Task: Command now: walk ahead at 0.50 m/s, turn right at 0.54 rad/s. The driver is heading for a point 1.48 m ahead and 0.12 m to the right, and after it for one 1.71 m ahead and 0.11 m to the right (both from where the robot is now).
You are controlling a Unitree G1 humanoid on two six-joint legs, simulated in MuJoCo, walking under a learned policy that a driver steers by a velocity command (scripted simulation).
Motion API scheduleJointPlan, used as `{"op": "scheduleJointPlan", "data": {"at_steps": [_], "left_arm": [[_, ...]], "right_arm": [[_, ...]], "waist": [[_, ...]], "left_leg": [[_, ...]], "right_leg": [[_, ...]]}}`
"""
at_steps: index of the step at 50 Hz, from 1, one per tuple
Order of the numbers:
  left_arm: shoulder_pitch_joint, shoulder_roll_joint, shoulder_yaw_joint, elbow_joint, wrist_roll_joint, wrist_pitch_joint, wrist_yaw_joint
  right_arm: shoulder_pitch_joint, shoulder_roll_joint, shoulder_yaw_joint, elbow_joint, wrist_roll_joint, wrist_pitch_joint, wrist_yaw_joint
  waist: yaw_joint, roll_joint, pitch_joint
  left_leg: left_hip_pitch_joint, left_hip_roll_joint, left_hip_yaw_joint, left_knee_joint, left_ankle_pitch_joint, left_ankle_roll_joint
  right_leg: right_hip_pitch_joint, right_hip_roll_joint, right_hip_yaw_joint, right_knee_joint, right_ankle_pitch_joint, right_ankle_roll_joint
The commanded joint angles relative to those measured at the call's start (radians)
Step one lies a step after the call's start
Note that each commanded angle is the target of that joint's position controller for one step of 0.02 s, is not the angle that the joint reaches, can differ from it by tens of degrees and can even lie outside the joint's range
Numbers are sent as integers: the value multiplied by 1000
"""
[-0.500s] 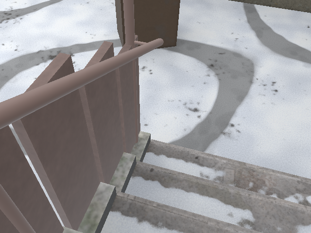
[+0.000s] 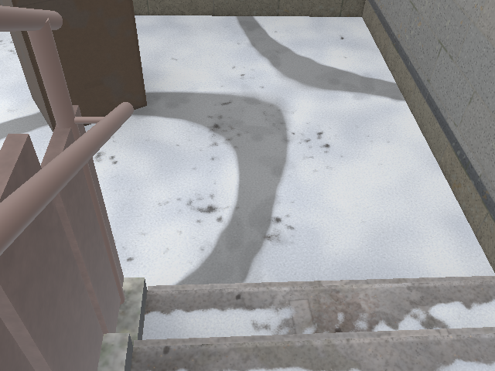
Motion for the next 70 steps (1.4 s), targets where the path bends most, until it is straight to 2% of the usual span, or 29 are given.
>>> {"op": "scheduleJointPlan", "data": {"at_steps": [1,5,9,16,19,21,22,24,28,30,34,43,44,45,47,48,49,51,52,54,58,59,61,64,65,67,68,69,70], "left_arm": [[186,23,22,11,-2,-8,0],[-7,-27,12,-112,-23,6,23],[-138,-69,-10,-143,9,12,8],[-285,-14,-4,-130,79,44,18],[-29,137,71,-16,22,-24,39],[451,322,127,150,23,-33,32],[551,277,143,193,20,-21,16],[375,181,123,165,-4,-10,18],[7,-59,0,53,26,-34,-3],[-23,-29,-4,27,4,-59,20],[56,-15,-12,66,71,-70,32],[209,36,-6,99,59,-30,59],[176,91,36,85,-44,14,110],[205,61,33,105,-29,47,141],[229,39,49,130,-39,67,156],[330,-30,58,104,-92,41,152],[262,13,53,50,-97,23,156],[-106,-10,36,-28,-36,24,159],[-75,-48,28,-58,-42,39,147],[-79,-61,28,-28,-15,97,140],[-164,-78,11,-70,17,50,85],[-41,-35,6,-13,60,12,-5],[76,16,18,4,117,-4,-52],[-223,17,6,-142,58,-6,-10],[-348,5,20,-146,-12,25,47],[-248,-17,14,-104,-20,29,65],[138,61,35,-19,59,-24,34],[404,137,83,80,45,-49,38],[307,196,86,102,-39,-20,58]], "right_arm": [[-115,-50,-6,-81,9,-14,16],[48,-37,-18,-19,-27,-19,-70],[59,35,8,-63,22,-55,-131],[174,-89,-20,-31,61,21,-106],[114,-112,-39,-5,-8,58,-50],[328,64,4,-6,-1,55,35],[77,-25,-6,-100,67,17,55],[-247,-86,-17,-154,122,-35,18],[-53,46,14,-109,25,-13,-29],[-73,19,6,-78,28,3,-16],[-180,-70,8,-118,5,4,48],[-488,-92,22,-209,32,41,21],[-517,-100,-3,-208,184,48,-11],[-415,-97,-8,-163,189,39,-23],[11,-200,-61,-28,160,36,-43],[161,-294,-84,12,148,43,-39],[204,-312,-101,-5,175,63,-35],[60,-166,-70,-40,169,96,-67],[57,-181,-67,-38,143,93,-85],[22,-126,-43,-31,125,73,-73],[-201,-133,-31,-86,147,18,-78],[-152,-73,-2,-84,-32,-38,0],[-161,-174,-24,-103,-20,-59,-2],[49,-135,1,-1,15,-40,-17],[90,-201,-50,-36,168,24,-52],[71,-213,-60,-45,142,59,-79],[-50,-199,-40,-112,-22,7,-8],[-171,-205,-70,-154,-4,-20,28],[-75,-125,-71,-146,148,-1,-28]], "waist": [[86,76,191],[-14,174,151],[-65,156,115],[-125,183,270],[46,23,42],[78,-187,-508],[245,-125,-435],[263,51,-11],[-48,137,137],[-41,114,119],[3,128,66],[96,62,148],[148,13,140],[109,81,147],[-55,196,-25],[-25,420,-226],[-80,386,-369],[-105,194,-90],[-72,338,-66],[8,221,98],[135,244,109],[81,287,155],[113,160,109],[25,182,105],[-24,204,45],[19,193,61],[174,170,22],[286,-7,-72],[208,-260,-101]], "left_leg": [[-93,428,-254,-298,417,198],[197,368,-142,-191,486,113],[76,247,47,-61,225,25],[247,443,-197,51,161,27],[37,332,-85,468,143,-2],[-455,101,-118,1075,-482,-90],[-769,51,-199,1318,-495,-70],[-972,148,-258,1350,-366,-25],[-686,221,-457,956,159,91],[-565,207,-405,613,344,62],[-577,183,-426,500,654,28],[-310,105,-287,-18,602,8],[-318,74,-287,-175,643,-22],[-205,72,-263,-278,679,-24],[280,135,-262,-197,967,7],[740,329,-418,228,1394,75],[829,418,-578,219,1133,135],[499,353,-651,-112,460,150],[357,459,-733,-130,456,231],[-4,412,-693,-153,322,253],[-454,175,-382,-283,378,134],[-604,153,-305,-255,125,165],[-568,144,-327,-81,159,189],[-110,270,-516,7,375,270],[66,267,-495,-4,570,228],[9,226,-407,146,869,181],[-314,214,-438,301,932,243],[-543,62,-335,669,695,187],[-764,-71,-320,1101,-232,56]], "right_leg": [[-83,-33,160,58,37,-27],[-190,-86,124,-287,216,45],[64,-182,-112,-619,515,28],[116,-177,-122,-1007,261,-6],[742,-48,-243,-1018,337,-71],[1766,-221,-32,-574,767,-216],[1823,-316,169,-715,399,-255],[1230,-306,206,-883,-165,-209],[402,-351,220,-995,-263,-265],[291,-268,74,-1025,-220,-267],[360,-189,-32,-822,-106,-229],[520,-198,19,-564,-216,-134],[668,-113,-92,-472,-209,-78],[677,-87,-107,-299,-172,-74],[468,-2,-167,255,-333,-83],[46,93,-164,746,-1010,-28],[-161,36,-111,875,-902,-62],[-373,-14,-215,733,-644,-43],[-345,-28,-189,679,-612,-22],[-232,-74,-147,552,-553,-31],[336,-42,-213,-329,157,10],[372,-61,-166,-86,269,-25],[383,-17,-194,-3,243,-15],[37,-67,-170,-127,-7,-8],[74,-69,-233,-304,-144,0],[364,8,-280,-484,-377,-39],[804,110,-407,-294,-213,-28],[1123,107,-328,-444,-258,-100],[1135,-300,297,-707,67,-214]]}}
